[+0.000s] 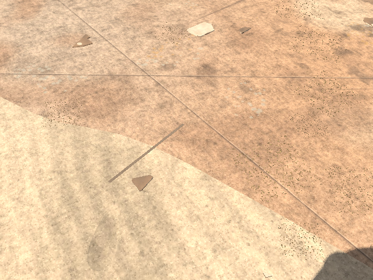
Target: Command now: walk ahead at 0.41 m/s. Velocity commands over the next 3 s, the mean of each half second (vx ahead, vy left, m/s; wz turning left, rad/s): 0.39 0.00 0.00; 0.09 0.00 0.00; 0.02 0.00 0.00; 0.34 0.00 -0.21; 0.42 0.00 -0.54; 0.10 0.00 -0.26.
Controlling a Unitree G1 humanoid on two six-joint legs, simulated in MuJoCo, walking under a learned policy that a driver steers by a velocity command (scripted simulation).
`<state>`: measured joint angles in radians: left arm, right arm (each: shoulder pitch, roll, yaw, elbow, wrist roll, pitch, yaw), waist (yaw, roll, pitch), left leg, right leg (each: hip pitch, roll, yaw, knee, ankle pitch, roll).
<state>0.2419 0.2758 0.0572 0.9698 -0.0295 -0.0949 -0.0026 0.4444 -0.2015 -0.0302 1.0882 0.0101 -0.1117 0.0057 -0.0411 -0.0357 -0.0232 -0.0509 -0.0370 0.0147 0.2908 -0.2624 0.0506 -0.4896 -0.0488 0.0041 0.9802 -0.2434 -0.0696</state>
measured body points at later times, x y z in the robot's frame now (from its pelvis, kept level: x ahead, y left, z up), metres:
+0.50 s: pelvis +0.28 -0.08 -0.05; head +0.33 -0.09 +0.40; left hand +0.39 +0.18 -0.17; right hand +0.32 -0.35 -0.19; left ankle +0.21 +0.08 -0.68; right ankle +0.32 -0.15 -0.79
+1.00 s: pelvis +0.41 -0.07 -0.06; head +0.44 -0.07 +0.39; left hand +0.46 +0.19 -0.21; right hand +0.54 -0.33 -0.18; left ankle +0.47 +0.04 -0.79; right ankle +0.32 -0.15 -0.79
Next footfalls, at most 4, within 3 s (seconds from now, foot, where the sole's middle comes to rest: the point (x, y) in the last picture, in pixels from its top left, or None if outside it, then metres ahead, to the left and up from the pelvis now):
0.32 right None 0.36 -0.16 -0.82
0.76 left None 0.51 0.04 -0.82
1.76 left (154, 272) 0.58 0.09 -0.82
2.32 right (224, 206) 0.86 -0.20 -0.82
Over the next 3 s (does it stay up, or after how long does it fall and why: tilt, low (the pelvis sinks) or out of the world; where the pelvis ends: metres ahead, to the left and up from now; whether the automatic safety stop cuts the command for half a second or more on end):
stays up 0.93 -0.14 -0.05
